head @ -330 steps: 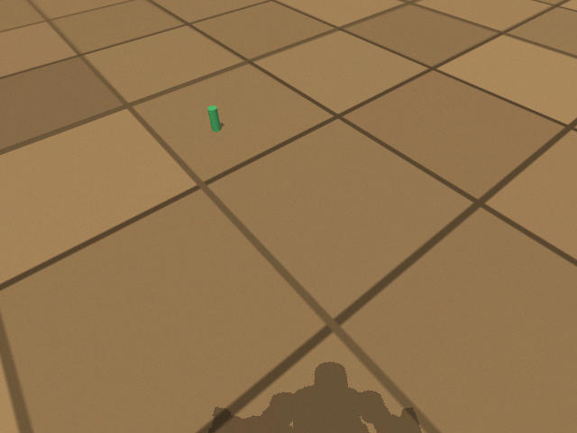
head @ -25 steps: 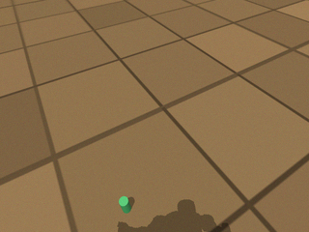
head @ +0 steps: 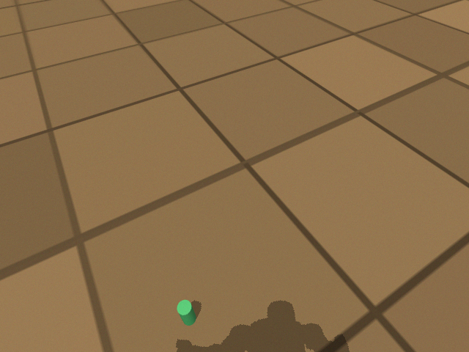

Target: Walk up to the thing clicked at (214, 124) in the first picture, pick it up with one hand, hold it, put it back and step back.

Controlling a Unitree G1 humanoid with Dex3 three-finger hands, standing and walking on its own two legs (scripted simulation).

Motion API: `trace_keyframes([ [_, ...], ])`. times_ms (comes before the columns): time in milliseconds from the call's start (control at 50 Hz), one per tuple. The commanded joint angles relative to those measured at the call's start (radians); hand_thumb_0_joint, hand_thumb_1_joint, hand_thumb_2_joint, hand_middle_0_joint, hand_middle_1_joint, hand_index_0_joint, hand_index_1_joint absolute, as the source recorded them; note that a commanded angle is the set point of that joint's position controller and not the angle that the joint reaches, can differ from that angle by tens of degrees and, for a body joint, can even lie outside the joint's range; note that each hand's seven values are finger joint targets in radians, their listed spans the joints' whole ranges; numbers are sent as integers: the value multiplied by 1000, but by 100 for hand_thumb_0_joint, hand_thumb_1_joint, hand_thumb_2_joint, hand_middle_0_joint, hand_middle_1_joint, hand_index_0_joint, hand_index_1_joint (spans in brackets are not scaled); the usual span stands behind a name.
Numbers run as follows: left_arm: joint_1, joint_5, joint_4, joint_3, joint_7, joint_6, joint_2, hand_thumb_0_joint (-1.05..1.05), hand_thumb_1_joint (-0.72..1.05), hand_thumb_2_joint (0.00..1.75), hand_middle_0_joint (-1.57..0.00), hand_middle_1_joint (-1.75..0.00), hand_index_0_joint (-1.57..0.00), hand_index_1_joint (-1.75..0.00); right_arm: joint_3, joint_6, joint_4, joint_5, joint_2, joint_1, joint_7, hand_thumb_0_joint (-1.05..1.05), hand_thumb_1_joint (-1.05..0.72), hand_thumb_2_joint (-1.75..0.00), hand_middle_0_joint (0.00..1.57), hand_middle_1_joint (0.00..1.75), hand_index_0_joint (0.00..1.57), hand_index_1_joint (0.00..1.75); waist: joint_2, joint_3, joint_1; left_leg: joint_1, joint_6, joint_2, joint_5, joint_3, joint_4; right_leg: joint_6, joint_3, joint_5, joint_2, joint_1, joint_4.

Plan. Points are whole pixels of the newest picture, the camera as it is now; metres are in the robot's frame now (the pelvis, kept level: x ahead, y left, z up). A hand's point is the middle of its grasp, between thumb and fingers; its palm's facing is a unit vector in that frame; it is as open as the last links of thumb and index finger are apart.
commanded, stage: stand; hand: left
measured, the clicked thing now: (187, 313) +0.39 +0.21 -0.71
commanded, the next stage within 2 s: go down in 1.72 s
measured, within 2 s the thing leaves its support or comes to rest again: neither
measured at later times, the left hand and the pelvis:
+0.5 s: hand out of the picture +0.09 +0.25 -0.15, palm faces -0.03 -0.94 -0.35, open 7.4 cm; pelvis +0.01 +0.00 +0.00, yaw +0 degrees
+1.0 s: hand out of the picture +0.09 +0.25 -0.15, palm faces -0.03 -0.94 -0.35, open 7.4 cm; pelvis +0.01 +0.00 +0.00, yaw -1 degrees
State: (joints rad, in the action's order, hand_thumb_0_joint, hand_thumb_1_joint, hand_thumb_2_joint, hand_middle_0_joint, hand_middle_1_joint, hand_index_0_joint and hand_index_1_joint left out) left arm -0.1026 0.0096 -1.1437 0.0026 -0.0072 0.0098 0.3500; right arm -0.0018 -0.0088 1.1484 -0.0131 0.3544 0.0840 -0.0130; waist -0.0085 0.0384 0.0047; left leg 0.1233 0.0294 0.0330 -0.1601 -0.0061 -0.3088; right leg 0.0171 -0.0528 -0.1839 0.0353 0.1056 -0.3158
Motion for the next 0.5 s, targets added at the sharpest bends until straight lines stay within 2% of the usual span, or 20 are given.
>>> trace_keyframes([
  [0, 44, -2, 58, 42, 13, 21, 219, 0, 90, 90, -20, -30, -20, -30, 39, -19, -54, 5, 208, -44, 17, 0, -90, -90, 20, 30, 20, 30, 8, -81, 1, -34, -34, 109, 142, 73, 33, -27, 99, 125, 113, -2, 53],
  [40, 39, 0, 58, 42, 15, 23, 217, 0, 90, 90, -20, -30, -20, -30, 41, -19, -57, 4, 209, -51, 18, 0, -90, -90, 20, 30, 20, 30, 18, -89, -2, -45, -34, 113, 187, 74, 26, -27, 89, 172, 111, -11, 42],
  [120, 44, -4, 62, 40, 14, 21, 214, 0, 90, 90, -20, -30, -20, -30, 40, -19, -55, 3, 211, -44, 18, 0, -90, -90, 20, 30, 20, 30, 7, -72, -1, -33, -30, 108, 149, 66, 32, -29, 97, 142, 112, -9, 52],
  [180, 37, -3, 60, 41, 16, 23, 221, 0, 90, 90, -20, -30, -20, -30, 38, -17, -56, 6, 201, -44, 19, 0, -90, -90, 20, 30, 20, 30, 28, -81, -1, -48, -28, 112, 205, 66, 24, -28, 90, 208, 112, -16, 46],
  [320, 46, -4, 62, 42, 17, 19, 216, 0, 90, 90, -20, -30, -20, -30, 36, -15, -57, 5, 206, -37, 19, 0, -90, -90, 20, 30, 20, 30, 11, -53, 0, -17, -29, 105, 121, 64, 43, -26, 97, 116, 108, -8, 64],
  [440, 38, -1, 66, 40, 16, 20, 215, 0, 90, 90, -20, -30, -20, -30, 39, -15, -61, 4, 211, -42, 18, 0, -90, -90, 20, 30, 20, 30, 7, -61, -3, -24, -30, 105, 122, 65, 30, -27, 96, 114, 109, -4, 64],
  [480, 40, -3, 70, 41, 15, 21, 222, 0, 90, 90, -20, -30, -20, -30, 38, -17, -61, 4, 208, -34, 19, 0, -90, -90, 20, 30, 20, 30, 0, -85, -1, -40, -31, 112, 162, 65, 29, -32, 98, 159, 112, -18, 54],
])
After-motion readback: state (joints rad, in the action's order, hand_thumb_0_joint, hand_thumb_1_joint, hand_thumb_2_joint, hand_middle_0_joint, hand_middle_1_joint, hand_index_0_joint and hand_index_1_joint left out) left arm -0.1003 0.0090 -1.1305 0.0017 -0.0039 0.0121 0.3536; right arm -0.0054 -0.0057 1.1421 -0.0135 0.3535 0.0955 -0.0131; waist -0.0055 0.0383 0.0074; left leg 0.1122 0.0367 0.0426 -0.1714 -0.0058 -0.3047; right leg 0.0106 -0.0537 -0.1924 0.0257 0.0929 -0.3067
